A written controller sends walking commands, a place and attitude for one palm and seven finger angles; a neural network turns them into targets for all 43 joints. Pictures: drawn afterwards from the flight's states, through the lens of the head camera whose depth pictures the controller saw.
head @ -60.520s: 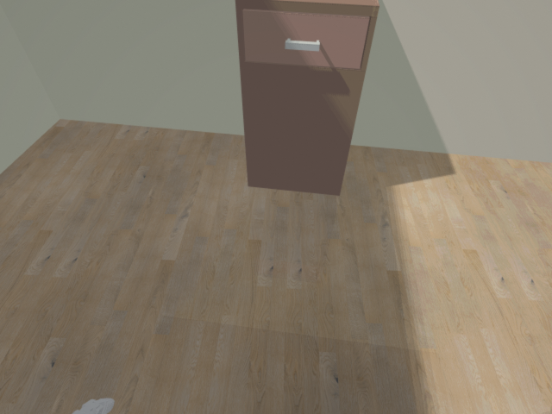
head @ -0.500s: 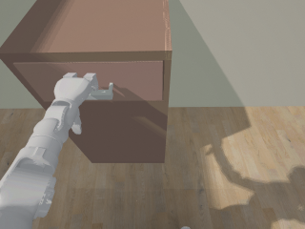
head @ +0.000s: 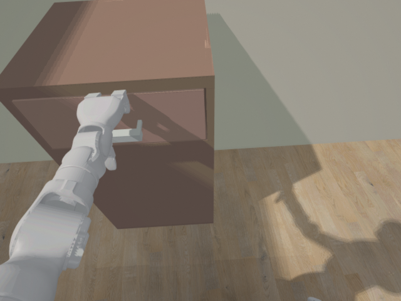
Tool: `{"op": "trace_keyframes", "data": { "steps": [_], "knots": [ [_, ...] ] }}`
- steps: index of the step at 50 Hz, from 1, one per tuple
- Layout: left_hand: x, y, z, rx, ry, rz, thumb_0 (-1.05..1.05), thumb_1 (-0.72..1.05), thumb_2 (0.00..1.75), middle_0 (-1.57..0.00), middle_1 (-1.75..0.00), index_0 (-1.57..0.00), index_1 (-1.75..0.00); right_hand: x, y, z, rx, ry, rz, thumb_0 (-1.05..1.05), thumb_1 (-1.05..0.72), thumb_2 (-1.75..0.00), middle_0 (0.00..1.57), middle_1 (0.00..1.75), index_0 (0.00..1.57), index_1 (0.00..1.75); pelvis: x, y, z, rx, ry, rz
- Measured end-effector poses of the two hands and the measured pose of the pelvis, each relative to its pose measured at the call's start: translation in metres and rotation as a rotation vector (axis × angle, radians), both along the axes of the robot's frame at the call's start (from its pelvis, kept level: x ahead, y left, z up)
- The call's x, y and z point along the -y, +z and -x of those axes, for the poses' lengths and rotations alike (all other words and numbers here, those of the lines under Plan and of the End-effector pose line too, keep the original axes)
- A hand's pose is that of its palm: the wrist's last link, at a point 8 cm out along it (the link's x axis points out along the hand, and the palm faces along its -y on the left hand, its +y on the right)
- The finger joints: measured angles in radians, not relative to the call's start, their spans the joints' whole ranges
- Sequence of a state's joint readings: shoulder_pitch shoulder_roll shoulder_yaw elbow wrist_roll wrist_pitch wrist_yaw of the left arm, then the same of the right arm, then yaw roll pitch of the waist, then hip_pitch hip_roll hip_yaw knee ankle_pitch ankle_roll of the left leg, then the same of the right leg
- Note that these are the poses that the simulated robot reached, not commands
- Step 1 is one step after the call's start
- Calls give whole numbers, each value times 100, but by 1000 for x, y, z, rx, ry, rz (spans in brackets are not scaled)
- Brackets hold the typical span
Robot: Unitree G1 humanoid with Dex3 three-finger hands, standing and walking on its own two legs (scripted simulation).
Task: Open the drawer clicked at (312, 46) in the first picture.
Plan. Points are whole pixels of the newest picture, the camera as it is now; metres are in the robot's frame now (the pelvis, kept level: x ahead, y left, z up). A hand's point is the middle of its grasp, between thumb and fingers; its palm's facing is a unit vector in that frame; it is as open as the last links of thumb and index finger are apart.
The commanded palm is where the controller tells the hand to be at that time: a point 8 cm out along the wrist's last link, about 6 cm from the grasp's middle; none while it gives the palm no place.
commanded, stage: move the hooked fingers above the handle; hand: left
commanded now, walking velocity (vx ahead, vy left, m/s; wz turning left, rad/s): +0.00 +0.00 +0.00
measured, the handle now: (117, 130) +0.52 +0.20 +0.01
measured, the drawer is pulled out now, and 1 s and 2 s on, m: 0.00 0.00 0.00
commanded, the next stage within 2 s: lift the fingers back up to retry in 0.14 s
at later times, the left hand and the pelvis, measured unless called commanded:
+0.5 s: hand (107, 127) +0.48 +0.20 +0.07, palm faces +0.01 +0.00 -1.00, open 13.5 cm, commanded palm +0.45 +0.21 +0.12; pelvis +0.01 +0.00 +0.00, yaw +1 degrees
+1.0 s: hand (111, 132) +0.48 +0.19 +0.06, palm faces +0.02 -0.02 -1.00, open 13.7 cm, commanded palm +0.45 +0.20 +0.12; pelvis +0.02 +0.00 +0.00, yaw +1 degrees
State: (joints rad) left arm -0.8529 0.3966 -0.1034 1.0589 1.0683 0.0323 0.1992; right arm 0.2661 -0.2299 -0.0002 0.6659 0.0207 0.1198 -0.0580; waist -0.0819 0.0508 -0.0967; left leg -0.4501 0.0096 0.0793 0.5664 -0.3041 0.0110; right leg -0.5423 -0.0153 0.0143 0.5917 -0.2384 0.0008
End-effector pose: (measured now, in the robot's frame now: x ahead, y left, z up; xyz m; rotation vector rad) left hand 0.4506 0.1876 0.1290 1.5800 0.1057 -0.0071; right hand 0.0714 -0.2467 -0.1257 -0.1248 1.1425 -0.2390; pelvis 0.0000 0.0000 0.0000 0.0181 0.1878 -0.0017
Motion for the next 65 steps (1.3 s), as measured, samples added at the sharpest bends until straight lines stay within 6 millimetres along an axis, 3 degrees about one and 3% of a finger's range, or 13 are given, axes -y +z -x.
{"op": "trace_keyframes", "data": {
  "steps": [8,14,21,30,41,51,59,65],
  "knots": [
    [-22,-26,17,-19,-82,6,0,-49,30,-33,-121,-32,-121,23,4,13,-52,26,82,1,-90,-90,20,30,20,30,1,-3,0,-16,22,8],
    [-17,-14,8,107,-128,19,-1,-49,30,-33,-121,-33,-121,32,3,20,-118,34,107,1,-90,-90,20,30,20,30,-2,-5,-6,-35,43,16],
    [-10,-3,-5,123,-51,21,-1,-49,30,-41,-127,-39,-128,21,-3,13,-124,26,51,1,-90,-90,20,30,20,30,-5,-3,-15,-38,33,17],
    [-7,1,-4,43,-19,11,0,-49,30,-35,-123,-34,-124,3,-1,-10,-35,32,9,1,-90,-90,20,30,20,30,-2,0,-11,-9,24,9],
    [-16,-21,3,-8,-77,14,0,-49,30,-33,-121,-32,-121,18,2,-4,-45,39,61,1,-90,-90,20,30,20,30,0,-3,-10,-27,27,11],
    [-7,-17,-4,93,-89,32,-1,-49,30,-38,-124,-35,-123,22,-4,9,-122,18,48,1,-90,-90,20,30,20,30,-2,-3,-19,-44,27,16],
    [-3,-13,-5,70,-45,22,0,-49,30,-37,-123,-37,-124,12,-6,-4,-85,8,5,1,-90,-90,20,30,20,30,-1,-1,-22,-24,16,11],
    [-14,-7,1,56,-14,12,0,-49,30,-34,-121,-35,-122,11,-2,-20,-33,19,3,1,-90,-90,20,30,20,30,1,1,-23,-10,13,10]
  ]
}}
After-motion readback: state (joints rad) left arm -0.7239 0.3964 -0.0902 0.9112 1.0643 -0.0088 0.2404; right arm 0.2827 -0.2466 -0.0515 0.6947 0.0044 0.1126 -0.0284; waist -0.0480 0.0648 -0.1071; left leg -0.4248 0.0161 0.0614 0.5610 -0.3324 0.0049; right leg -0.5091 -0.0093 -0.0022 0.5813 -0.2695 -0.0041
